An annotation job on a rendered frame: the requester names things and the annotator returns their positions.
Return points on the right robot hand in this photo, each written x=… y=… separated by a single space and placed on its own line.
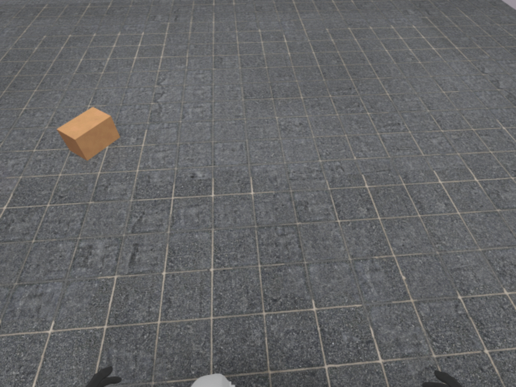
x=445 y=378

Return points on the carton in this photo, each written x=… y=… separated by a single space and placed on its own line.
x=89 y=133

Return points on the left robot hand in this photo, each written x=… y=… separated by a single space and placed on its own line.
x=101 y=379

